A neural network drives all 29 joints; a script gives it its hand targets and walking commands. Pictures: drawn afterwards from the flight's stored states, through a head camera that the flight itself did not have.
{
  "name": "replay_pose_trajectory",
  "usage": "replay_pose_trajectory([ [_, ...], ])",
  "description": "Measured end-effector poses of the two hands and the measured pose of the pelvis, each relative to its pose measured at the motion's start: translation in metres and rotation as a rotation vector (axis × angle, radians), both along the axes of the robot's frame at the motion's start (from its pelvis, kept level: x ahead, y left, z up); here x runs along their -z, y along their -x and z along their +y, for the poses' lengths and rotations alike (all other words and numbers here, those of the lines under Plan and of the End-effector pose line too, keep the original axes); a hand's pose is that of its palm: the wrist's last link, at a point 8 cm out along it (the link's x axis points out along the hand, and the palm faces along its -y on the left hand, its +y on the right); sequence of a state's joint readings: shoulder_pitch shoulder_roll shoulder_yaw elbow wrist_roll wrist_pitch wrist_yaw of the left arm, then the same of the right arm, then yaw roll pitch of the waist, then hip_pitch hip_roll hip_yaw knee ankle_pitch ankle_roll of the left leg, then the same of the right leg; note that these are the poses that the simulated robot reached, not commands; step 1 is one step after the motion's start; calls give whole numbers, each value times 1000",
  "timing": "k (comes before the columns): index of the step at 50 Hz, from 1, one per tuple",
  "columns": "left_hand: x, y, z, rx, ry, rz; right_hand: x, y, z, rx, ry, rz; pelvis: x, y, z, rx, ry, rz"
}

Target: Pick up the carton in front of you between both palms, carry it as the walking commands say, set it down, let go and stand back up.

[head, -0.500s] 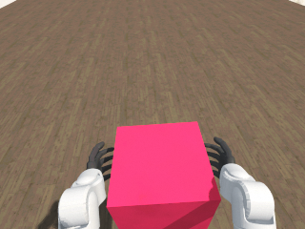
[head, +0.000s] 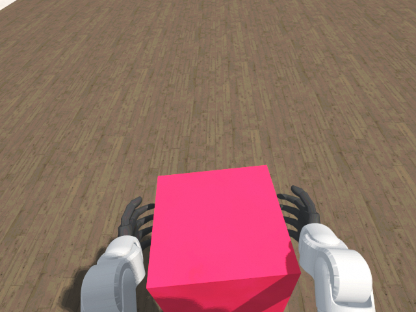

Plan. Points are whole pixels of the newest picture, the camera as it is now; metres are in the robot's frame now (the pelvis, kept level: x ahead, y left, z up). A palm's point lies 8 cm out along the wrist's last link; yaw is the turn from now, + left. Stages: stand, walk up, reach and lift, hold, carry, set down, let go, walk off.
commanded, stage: carry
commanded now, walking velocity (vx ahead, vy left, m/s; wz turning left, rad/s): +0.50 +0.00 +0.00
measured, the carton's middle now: (220, 250) +0.24 +0.01 -0.02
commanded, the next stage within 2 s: none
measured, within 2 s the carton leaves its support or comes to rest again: neither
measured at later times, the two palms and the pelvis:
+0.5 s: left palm (151, 114) +0.58 +0.18 +0.06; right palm (265, 111) +0.55 -0.12 +0.07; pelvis +0.33 +0.05 -0.01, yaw -4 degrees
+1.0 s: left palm (175, 63) +0.82 +0.13 +0.07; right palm (266, 57) +0.82 -0.17 +0.07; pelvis +0.59 -0.02 -0.01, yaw -1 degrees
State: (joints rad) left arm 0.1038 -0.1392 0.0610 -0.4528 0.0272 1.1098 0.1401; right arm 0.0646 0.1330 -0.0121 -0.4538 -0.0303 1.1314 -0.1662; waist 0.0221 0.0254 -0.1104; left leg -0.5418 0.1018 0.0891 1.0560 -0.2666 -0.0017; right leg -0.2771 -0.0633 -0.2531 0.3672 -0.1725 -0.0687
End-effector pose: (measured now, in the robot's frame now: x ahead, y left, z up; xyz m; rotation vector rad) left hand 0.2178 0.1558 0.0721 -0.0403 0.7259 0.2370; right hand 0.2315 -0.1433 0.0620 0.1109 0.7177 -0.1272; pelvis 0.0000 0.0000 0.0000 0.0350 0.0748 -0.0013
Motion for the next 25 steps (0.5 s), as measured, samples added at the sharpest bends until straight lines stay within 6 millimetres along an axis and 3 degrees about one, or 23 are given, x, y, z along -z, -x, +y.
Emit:
replay_pose_trajectory([
  [5, -17, -64, -6, 24, 12, -65, -20, -59, -6, 18, 13, -66, -6, -60, -2, 11, -5, -5],
  [10, -23, -138, -5, 57, 28, -121, -31, -123, -5, 54, 23, -120, 1, -130, 5, 22, 7, -10],
  [13, -16, -187, 2, 67, 41, -131, -27, -168, 2, 68, 32, -130, 11, -178, 14, 31, 20, -9],
  [18, 13, -274, 19, 80, 68, -101, -4, -249, 19, 83, 58, -101, 33, -259, 34, 58, 8, -13],
  [21, 18, -314, 23, 102, 68, -34, 3, -281, 23, 102, 53, -33, 24, -290, 42, 64, 30, -5],
  [25, 11, -358, 22, 130, 61, -4, -4, -317, 23, 130, 59, -1, 7, -333, 46, 65, 51, -1],
])
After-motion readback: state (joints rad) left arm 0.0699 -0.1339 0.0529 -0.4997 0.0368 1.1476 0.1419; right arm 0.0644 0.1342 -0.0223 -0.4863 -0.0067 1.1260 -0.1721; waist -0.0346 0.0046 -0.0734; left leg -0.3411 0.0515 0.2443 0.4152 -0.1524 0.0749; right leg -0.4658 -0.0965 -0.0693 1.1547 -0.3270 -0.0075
